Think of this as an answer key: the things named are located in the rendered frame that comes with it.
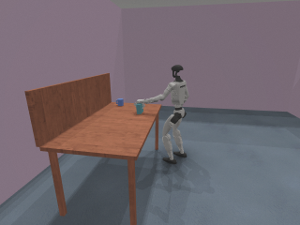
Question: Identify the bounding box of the robot right upper arm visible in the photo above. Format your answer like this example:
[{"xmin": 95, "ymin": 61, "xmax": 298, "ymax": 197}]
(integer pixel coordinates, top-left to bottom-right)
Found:
[{"xmin": 183, "ymin": 80, "xmax": 189, "ymax": 99}]

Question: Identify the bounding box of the table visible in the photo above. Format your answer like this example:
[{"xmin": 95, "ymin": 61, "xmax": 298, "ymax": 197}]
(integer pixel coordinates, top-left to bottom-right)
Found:
[{"xmin": 24, "ymin": 73, "xmax": 162, "ymax": 225}]

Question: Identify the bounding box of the humanoid robot torso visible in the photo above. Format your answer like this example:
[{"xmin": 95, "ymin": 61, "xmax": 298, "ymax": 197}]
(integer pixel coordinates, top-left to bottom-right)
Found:
[{"xmin": 171, "ymin": 80, "xmax": 186, "ymax": 119}]

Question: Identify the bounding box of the robot left upper arm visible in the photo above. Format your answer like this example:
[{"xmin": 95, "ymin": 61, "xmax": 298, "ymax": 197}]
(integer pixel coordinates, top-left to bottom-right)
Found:
[{"xmin": 161, "ymin": 82, "xmax": 177, "ymax": 101}]

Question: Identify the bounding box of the sponge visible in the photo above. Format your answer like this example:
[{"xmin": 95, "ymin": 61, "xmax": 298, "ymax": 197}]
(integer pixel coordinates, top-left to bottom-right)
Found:
[{"xmin": 136, "ymin": 103, "xmax": 143, "ymax": 114}]

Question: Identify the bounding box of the left robot hand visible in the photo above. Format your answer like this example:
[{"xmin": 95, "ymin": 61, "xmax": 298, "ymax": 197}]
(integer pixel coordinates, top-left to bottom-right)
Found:
[{"xmin": 133, "ymin": 99, "xmax": 145, "ymax": 109}]

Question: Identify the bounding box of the left robot forearm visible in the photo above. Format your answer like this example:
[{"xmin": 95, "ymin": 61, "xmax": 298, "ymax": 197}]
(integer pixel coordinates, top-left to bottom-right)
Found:
[{"xmin": 143, "ymin": 94, "xmax": 163, "ymax": 104}]

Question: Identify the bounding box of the left robot foot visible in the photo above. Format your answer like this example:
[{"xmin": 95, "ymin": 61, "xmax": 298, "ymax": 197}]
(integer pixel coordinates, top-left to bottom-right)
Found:
[{"xmin": 163, "ymin": 157, "xmax": 177, "ymax": 164}]

